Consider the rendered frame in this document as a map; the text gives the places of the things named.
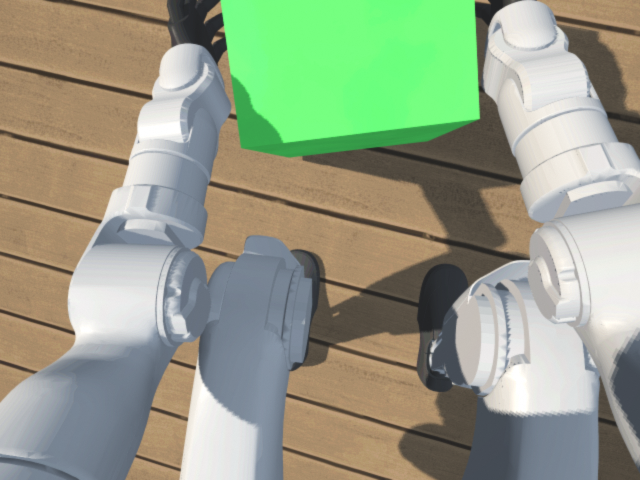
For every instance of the carton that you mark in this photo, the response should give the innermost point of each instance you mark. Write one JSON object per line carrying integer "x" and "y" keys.
{"x": 321, "y": 76}

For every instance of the left robot shin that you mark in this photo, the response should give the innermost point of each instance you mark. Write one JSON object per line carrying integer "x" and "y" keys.
{"x": 254, "y": 244}

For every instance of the robot right forearm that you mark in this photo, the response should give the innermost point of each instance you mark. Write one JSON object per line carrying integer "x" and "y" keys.
{"x": 569, "y": 157}

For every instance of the robot left forearm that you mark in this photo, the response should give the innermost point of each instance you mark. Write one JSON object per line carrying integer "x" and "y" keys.
{"x": 162, "y": 198}

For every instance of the robot left thigh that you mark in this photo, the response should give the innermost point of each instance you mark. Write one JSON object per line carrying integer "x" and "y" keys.
{"x": 235, "y": 422}

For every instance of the robot right hand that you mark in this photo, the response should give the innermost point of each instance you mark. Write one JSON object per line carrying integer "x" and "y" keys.
{"x": 487, "y": 11}

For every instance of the right robot upper arm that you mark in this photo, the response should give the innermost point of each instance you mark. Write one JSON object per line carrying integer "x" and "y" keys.
{"x": 584, "y": 270}

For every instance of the robot left hand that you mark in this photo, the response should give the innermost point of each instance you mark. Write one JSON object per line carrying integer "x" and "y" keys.
{"x": 186, "y": 25}

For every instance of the left robot upper arm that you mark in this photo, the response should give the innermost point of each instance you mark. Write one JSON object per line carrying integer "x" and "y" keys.
{"x": 83, "y": 417}

